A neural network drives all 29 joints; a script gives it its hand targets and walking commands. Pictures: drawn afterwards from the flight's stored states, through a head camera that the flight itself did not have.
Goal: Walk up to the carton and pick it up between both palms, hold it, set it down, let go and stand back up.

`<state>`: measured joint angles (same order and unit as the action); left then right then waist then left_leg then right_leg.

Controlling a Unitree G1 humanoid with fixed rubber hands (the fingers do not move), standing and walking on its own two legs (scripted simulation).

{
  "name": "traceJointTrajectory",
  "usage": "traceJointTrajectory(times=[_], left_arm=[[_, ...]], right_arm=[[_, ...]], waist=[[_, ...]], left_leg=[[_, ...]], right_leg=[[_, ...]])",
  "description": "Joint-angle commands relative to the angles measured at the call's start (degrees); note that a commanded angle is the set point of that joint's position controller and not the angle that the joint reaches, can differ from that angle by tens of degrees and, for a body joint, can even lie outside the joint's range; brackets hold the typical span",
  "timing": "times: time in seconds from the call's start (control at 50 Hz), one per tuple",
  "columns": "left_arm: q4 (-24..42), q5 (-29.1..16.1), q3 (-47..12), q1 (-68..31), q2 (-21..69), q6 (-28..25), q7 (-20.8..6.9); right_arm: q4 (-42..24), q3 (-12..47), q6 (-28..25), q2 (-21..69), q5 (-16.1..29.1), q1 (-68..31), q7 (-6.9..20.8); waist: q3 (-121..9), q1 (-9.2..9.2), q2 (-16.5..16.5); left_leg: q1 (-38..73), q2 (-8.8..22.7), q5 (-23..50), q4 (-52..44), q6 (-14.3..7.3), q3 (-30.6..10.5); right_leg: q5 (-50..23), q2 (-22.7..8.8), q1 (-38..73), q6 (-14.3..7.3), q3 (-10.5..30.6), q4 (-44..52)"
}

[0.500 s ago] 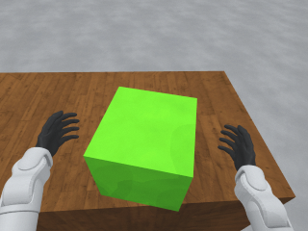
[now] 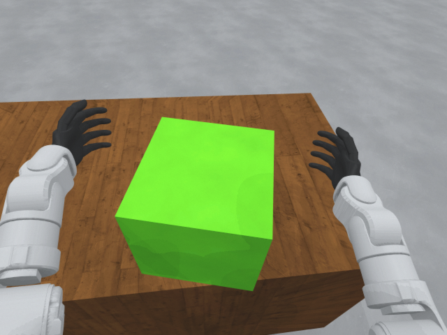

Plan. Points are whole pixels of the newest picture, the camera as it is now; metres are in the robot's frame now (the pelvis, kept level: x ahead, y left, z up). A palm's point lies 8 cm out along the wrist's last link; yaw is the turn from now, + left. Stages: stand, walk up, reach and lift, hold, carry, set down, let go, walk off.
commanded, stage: reach and lift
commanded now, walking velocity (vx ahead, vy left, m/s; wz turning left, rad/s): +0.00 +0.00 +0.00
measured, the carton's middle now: (207, 203) +0.40 +0.02 -0.01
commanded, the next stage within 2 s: none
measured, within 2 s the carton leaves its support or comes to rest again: neither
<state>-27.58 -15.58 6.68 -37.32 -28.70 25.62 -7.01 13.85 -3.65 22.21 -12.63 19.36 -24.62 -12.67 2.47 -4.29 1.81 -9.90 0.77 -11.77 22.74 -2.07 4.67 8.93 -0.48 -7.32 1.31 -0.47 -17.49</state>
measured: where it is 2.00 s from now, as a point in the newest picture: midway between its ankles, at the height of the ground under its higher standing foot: outside the picture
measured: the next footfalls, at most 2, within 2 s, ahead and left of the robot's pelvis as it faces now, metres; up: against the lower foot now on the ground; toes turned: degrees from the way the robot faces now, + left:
none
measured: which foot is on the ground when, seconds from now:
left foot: down 0.00-1.00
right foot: down 0.00-1.00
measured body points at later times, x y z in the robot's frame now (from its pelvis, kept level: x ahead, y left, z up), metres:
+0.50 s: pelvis +0.00 -0.01 +0.00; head +0.02 +0.02 +0.45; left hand +0.46 +0.22 +0.15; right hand +0.39 -0.22 +0.12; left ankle +0.01 +0.09 -0.75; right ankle +0.01 -0.14 -0.75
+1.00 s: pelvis +0.00 -0.01 -0.02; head +0.04 +0.02 +0.43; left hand +0.44 +0.21 +0.05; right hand +0.39 -0.20 +0.03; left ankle +0.01 +0.09 -0.75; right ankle +0.01 -0.14 -0.75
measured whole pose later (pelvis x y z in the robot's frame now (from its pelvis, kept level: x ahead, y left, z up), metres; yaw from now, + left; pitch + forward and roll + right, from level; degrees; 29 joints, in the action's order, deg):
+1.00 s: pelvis +0.00 -0.01 -0.02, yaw +2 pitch +11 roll -3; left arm -73.1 -13.0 -1.2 -48.1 -22.4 -11.6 -6.5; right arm 58.4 1.5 -12.2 -6.1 16.3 -36.2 -13.1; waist -7.2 -7.1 -0.1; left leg -30.6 1.5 -16.0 35.6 -1.3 1.0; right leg 13.8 -0.1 -26.3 1.0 -3.9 -29.3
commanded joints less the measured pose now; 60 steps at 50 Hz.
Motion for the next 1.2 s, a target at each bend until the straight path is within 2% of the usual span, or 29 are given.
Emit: traceJointTrajectory(times=[0.0, 0.1, 0.12, 0.22, 0.34, 0.42, 0.5, 0.56, 0.64, 0.74, 0.86, 0.88, 0.92, 0.94, 0.96, 0.98, 1.04, 1.1, 1.12, 1.16, 1.18], left_arm=[[3.56, -0.64, 1.38, -26.53, -11.00, -3.27, 0.28], [-1.63, -0.31, 0.35, -31.95, -11.49, -4.39, -0.12], [-1.93, -0.78, -1.24, -31.46, -11.48, -4.41, -0.06], [-7.49, -1.00, -2.58, -38.08, -11.95, -5.88, 0.45], [-14.93, 0.53, -3.81, -37.75, -9.90, -9.07, -0.08], [-18.79, 2.33, -3.56, -34.03, -7.87, -13.42, -0.81], [-20.58, 3.39, -3.02, -31.08, -6.47, -19.74, -1.22], [-20.13, 1.98, -3.70, -33.36, -6.51, -23.93, -0.41], [-21.02, -0.54, -5.50, -34.92, -6.61, -28.53, 0.74], [-26.81, -1.06, -6.71, -33.74, -5.83, -32.98, 0.84], [-36.70, 0.90, -7.57, -32.42, -3.36, -37.35, 0.25], [-37.11, 1.68, -6.76, -31.51, -3.07, -38.26, 0.18], [-37.42, 2.40, -6.63, -32.45, -2.59, -39.90, 0.48], [-38.75, 2.77, -6.14, -32.21, -2.54, -40.04, 0.50], [-38.37, 3.40, -6.19, -33.32, -2.29, -40.15, 0.71], [-38.18, 3.45, -5.89, -33.16, -2.56, -40.09, 0.89], [-36.85, 2.94, -6.83, -34.61, -1.67, -39.78, 1.58], [-36.09, 1.96, -7.81, -36.01, -1.16, -39.85, 2.35], [-36.29, 1.05, -8.53, -37.03, -1.18, -40.07, 2.53], [-36.35, 0.92, -8.43, -37.28, -0.51, -40.40, 2.93], [-36.31, 1.03, -8.88, -38.12, 0.01, -40.60, 3.13]], right_arm=[[-5.47, -2.84, -2.30, -7.84, -0.64, -24.55, 0.72], [0.77, -2.12, -2.61, -8.69, -0.41, -29.75, 0.94], [1.75, -2.72, -2.65, -8.59, -1.15, -28.19, 0.59], [5.81, -2.91, -3.18, -8.45, -1.37, -35.11, 0.98], [12.37, -0.63, -5.70, -7.05, -0.94, -34.81, 1.01], [15.83, 1.15, -9.87, -4.86, -1.30, -30.81, 0.52], [17.27, 1.80, -16.37, -2.56, -2.67, -27.57, 0.09], [15.92, 0.24, -20.33, -2.10, -4.74, -30.17, 0.05], [16.16, -0.86, -23.99, -1.51, -6.85, -31.83, 0.02], [23.81, 0.51, -27.76, -0.26, -6.78, -30.51, -0.24], [36.42, 3.08, -33.52, 0.50, -3.69, -30.09, -0.28], [35.38, 4.63, -34.74, 1.46, -3.50, -30.74, -0.40], [35.60, 4.17, -36.96, 1.35, -3.54, -31.33, -0.53], [37.19, 5.06, -37.31, 1.43, -3.00, -31.47, -0.44], [38.35, 4.89, -37.84, 1.10, -2.67, -31.58, -0.42], [38.16, 5.15, -38.17, 0.69, -2.43, -31.99, -0.49], [37.95, 4.31, -38.73, -0.27, -2.14, -33.27, -0.46], [35.70, 3.59, -38.39, -0.35, -2.46, -34.97, -0.36], [35.23, 3.28, -38.04, -0.14, -2.93, -36.21, -0.37], [34.89, 3.39, -37.56, 0.14, -3.32, -36.60, -0.21], [35.79, 2.68, -37.48, 0.16, -3.88, -37.03, -0.28]], waist=[[-26.56, -0.80, -5.93], [-28.48, -1.62, -5.47], [-27.53, -3.10, -5.15], [-29.68, -2.93, -6.45], [-29.82, -2.79, -6.73], [-27.50, -2.24, -6.43], [-26.33, -1.43, -6.67], [-29.32, -1.54, -7.20], [-36.22, -2.30, -7.49], [-40.87, -3.31, -8.08], [-38.34, -4.03, -8.69], [-39.89, -2.55, -7.15], [-42.05, -2.85, -7.62], [-40.99, -2.42, -7.26], [-41.55, -2.53, -8.51], [-41.35, -2.24, -8.04], [-41.41, -2.50, -9.32], [-43.98, -1.92, -10.02], [-45.05, -2.31, -9.08], [-46.62, -1.86, -8.87], [-47.28, -2.30, -9.39]], left_leg=[[9.46, 0.30, 14.57, -2.17, 2.21, -3.55], [10.22, -0.16, 17.44, -1.47, 2.45, -3.54], [9.74, 0.19, 16.28, -1.19, 2.46, -3.72], [8.38, -0.16, 15.35, -1.09, 2.36, -3.67], [9.41, -0.54, 17.94, -0.34, 2.33, -3.72], [10.37, -0.81, 19.20, 0.13, 2.47, -3.67], [10.88, -0.79, 19.96, 1.38, 3.13, -3.60], [10.17, -0.61, 18.97, 2.71, 3.69, -3.51], [9.14, -0.52, 19.27, 5.15, 4.19, -3.75], [6.99, -0.51, 22.30, 8.31, 4.77, -4.55], [3.81, -0.55, 23.82, 11.79, 5.35, -5.78], [2.43, -0.98, 24.29, 12.51, 4.75, -5.47], [1.05, -1.16, 24.78, 13.17, 5.24, -5.60], [0.85, -1.19, 24.96, 13.34, 5.13, -5.55], [1.29, -1.00, 25.08, 13.43, 5.61, -5.58], [1.48, -1.16, 24.30, 13.56, 5.39, -5.31], [2.64, -0.75, 25.20, 13.71, 6.18, -5.50], [3.15, -0.59, 22.05, 13.55, 6.35, -5.08], [2.48, -0.57, 20.78, 13.63, 5.97, -5.09], [2.13, -0.51, 20.27, 13.89, 5.89, -5.09], [1.77, -0.44, 19.96, 14.17, 6.07, -5.23]], right_leg=[[-12.98, 2.32, 4.03, -2.40, -0.16, -0.36], [-16.08, 2.40, 4.58, -2.17, -0.61, -0.34], [-16.02, 2.44, 4.36, -2.35, -0.53, -0.10], [-16.28, 2.27, 4.03, -2.47, -1.01, -0.73], [-17.97, 2.32, 4.44, -2.12, -1.41, -0.90], [-17.34, 2.49, 4.05, -1.88, -1.73, -0.59], [-15.42, 2.63, 1.48, -1.77, -2.19, -0.67], [-14.23, 2.63, -1.41, -1.72, -2.59, -1.58], [-16.34, 2.52, -3.73, -1.56, -2.72, -4.01], [-19.08, 2.29, -6.40, -1.33, -2.76, -6.88], [-17.29, 2.11, -13.08, -1.29, -3.44, -8.94], [-19.32, 1.53, -12.58, -0.09, -3.02, -9.67], [-21.35, 1.61, -12.77, 0.52, -3.20, -11.13], [-21.39, 1.57, -12.69, 0.44, -3.01, -11.15], [-20.69, 1.64, -13.79, 0.34, -3.18, -11.27], [-19.56, 1.76, -14.27, 0.37, -3.21, -11.16], [-18.05, 2.22, -16.31, 0.04, -3.62, -11.21], [-12.86, 2.32, -18.80, -0.58, -3.82, -10.59], [-12.35, 2.38, -19.25, -0.48, -3.84, -10.86], [-11.82, 2.33, -19.46, -0.61, -3.81, -11.38], [-11.60, 2.34, -20.24, -0.69, -4.02, -11.73]])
